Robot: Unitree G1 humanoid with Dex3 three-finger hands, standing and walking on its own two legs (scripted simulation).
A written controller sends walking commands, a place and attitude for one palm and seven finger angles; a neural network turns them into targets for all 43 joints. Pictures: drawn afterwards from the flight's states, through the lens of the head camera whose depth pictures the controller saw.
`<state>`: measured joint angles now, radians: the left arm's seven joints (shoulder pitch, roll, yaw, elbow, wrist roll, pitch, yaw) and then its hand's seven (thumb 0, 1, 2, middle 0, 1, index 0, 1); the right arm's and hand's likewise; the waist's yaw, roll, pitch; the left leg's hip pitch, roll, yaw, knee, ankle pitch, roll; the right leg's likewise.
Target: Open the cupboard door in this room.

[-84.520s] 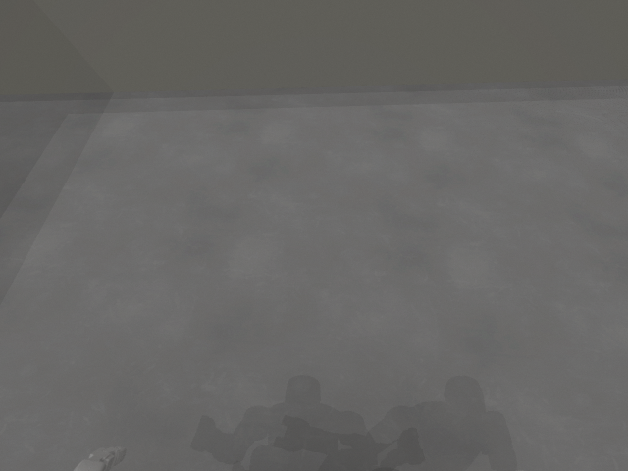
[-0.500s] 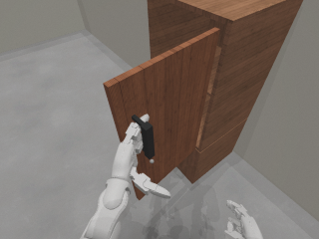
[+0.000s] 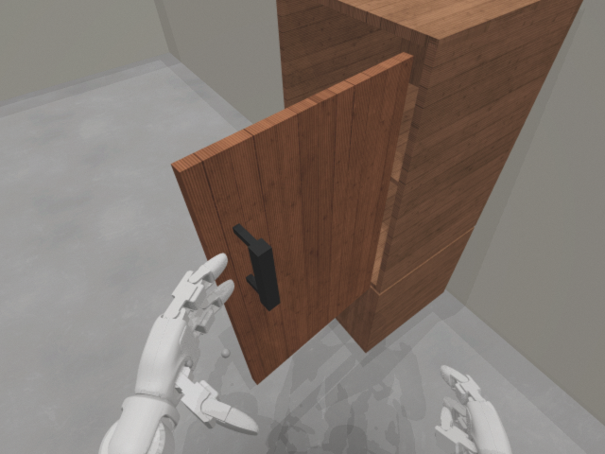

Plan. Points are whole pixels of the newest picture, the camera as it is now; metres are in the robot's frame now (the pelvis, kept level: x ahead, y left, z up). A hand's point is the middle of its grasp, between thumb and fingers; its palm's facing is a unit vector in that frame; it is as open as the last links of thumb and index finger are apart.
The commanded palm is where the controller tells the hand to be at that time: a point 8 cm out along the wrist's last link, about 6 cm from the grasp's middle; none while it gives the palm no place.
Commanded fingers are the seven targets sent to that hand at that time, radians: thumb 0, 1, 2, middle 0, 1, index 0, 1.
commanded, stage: slide the hand sideways off the handle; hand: left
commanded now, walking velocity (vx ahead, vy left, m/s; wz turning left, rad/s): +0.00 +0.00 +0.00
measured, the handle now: (256, 268) +0.33 +0.09 +0.09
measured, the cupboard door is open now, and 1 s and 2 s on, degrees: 96 95 95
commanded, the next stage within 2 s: draw the hand back to the body in 0.28 s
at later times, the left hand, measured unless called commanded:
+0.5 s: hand (183, 369) +0.20 +0.15 +0.09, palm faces -0.07 -1.00 -0.04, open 16.3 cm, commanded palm +0.17 +0.21 +0.10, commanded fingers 0.00 -0.50 0.30 -0.15 -0.30 -0.15 -0.30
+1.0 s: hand (101, 356) +0.19 +0.22 +0.12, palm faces +0.15 -0.96 -0.24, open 15.6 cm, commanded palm +0.15 +0.27 +0.14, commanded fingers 0.00 -0.08 0.48 -0.17 -0.30 -0.17 -0.30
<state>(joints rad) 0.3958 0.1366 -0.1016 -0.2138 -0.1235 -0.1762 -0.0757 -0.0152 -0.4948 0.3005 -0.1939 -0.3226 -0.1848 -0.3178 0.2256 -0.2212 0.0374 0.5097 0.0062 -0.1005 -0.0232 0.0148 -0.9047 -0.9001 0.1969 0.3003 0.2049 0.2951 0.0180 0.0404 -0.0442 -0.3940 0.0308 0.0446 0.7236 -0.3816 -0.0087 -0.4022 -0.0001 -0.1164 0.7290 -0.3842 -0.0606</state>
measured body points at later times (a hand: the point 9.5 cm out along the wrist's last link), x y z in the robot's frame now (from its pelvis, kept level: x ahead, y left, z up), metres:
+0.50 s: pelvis +0.00 +0.01 -0.01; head +0.01 +0.00 +0.44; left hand +0.19 +0.20 +0.09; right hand +0.18 -0.21 -0.08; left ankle +0.00 +0.13 -0.71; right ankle +0.00 -0.07 -0.71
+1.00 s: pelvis +0.00 +0.03 +0.01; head -0.01 +0.02 +0.46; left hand +0.18 +0.27 +0.14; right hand +0.20 -0.18 -0.05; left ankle -0.01 +0.13 -0.71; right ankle +0.00 -0.07 -0.71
